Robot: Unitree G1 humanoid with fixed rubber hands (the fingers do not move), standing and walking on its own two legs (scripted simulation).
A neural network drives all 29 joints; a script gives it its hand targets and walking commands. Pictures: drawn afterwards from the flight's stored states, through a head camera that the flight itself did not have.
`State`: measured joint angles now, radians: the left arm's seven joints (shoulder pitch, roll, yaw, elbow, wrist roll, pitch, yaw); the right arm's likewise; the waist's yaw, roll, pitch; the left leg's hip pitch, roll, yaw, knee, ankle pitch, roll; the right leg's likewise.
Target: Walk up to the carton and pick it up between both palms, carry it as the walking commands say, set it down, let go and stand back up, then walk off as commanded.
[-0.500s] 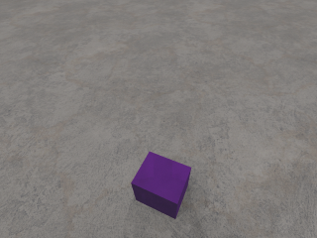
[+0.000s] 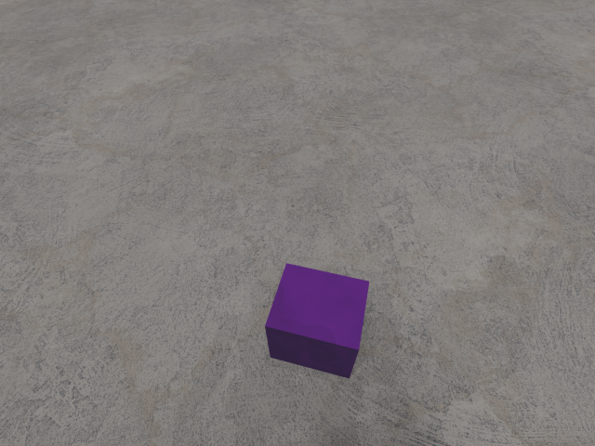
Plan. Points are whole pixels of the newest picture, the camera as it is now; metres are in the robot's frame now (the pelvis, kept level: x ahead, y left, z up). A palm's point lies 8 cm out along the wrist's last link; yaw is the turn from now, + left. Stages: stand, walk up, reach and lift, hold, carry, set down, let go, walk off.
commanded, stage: walk up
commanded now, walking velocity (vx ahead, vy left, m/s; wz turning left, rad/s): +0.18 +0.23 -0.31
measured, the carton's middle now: (317, 320) +0.60 -0.04 -0.64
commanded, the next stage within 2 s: none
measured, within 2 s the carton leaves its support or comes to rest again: neither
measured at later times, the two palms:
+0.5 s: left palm (151, 376) +0.26 +0.26 -0.14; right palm out of the picture -0.05 -0.10 -0.10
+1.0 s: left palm (154, 347) +0.30 +0.26 -0.12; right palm (434, 340) +0.33 -0.21 -0.12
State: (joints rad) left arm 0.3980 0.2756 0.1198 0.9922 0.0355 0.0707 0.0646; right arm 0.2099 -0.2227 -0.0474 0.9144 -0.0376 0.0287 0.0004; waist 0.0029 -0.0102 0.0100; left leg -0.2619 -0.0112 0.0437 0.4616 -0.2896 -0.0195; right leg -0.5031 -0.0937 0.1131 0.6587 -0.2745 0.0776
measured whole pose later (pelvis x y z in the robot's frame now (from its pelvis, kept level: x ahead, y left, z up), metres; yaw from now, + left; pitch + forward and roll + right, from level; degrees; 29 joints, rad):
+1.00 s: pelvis +0.29 +0.03 +0.02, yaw -8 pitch +0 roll +2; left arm 0.33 0.18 0.00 1.03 0.00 0.02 0.04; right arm 0.16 -0.17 -0.04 0.94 -0.01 0.04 -0.05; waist -0.01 -0.01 0.09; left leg -0.48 0.03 0.10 0.73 -0.23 -0.03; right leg -0.12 -0.02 -0.12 0.48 -0.30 -0.06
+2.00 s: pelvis +0.15 -0.03 +0.01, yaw -7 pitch +0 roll -1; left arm 0.24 0.25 0.06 0.93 0.01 0.06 0.02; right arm 0.21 -0.20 -0.06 0.97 -0.01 0.03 -0.02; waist 0.00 -0.04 0.05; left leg -0.19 0.00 0.01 0.47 -0.28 0.01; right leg -0.41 -0.02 0.02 0.78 -0.37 -0.02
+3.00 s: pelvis +0.11 -0.02 +0.02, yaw -9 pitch -1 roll +2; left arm 0.39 0.14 0.03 1.11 0.03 -0.02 0.04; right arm 0.35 -0.15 -0.05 1.14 -0.04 0.03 0.00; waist 0.04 -0.01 0.00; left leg -0.33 0.02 0.08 0.74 -0.35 -0.04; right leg -0.14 -0.02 0.00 0.38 -0.26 -0.03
